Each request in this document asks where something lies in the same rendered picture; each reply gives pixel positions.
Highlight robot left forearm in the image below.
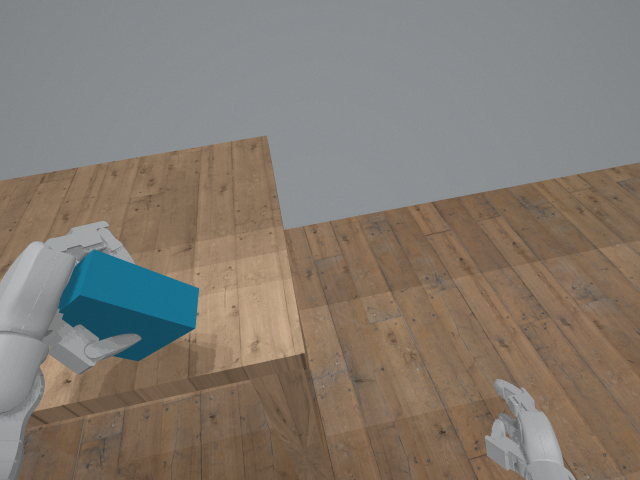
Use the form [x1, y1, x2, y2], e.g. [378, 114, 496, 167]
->
[0, 332, 49, 480]

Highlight table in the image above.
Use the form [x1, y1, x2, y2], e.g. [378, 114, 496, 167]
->
[0, 135, 330, 480]

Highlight left robot hand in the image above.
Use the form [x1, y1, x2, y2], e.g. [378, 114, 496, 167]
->
[0, 221, 142, 375]

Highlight sponge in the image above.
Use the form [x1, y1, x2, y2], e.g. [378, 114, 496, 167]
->
[58, 249, 199, 361]

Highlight right robot hand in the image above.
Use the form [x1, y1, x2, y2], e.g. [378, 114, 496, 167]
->
[485, 379, 564, 477]

